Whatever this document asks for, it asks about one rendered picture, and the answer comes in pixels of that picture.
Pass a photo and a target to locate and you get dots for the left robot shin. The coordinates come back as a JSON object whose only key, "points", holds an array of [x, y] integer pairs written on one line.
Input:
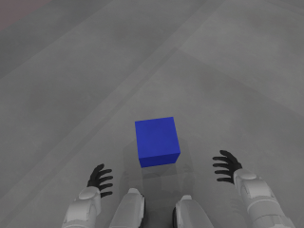
{"points": [[134, 190]]}

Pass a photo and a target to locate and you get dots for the robot left hand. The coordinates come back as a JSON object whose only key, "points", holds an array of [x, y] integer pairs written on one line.
{"points": [[95, 179]]}

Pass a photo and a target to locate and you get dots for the carton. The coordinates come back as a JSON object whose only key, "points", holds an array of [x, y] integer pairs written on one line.
{"points": [[157, 142]]}

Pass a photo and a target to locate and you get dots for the left robot forearm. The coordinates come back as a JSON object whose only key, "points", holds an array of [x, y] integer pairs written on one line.
{"points": [[82, 212]]}

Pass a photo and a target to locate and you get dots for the robot right hand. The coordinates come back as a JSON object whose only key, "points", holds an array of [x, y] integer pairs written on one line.
{"points": [[232, 164]]}

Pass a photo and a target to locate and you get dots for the right robot forearm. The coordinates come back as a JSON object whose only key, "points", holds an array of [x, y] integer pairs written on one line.
{"points": [[259, 200]]}

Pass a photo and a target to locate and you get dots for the robot left thigh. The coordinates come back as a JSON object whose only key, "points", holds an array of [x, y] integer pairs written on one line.
{"points": [[129, 212]]}

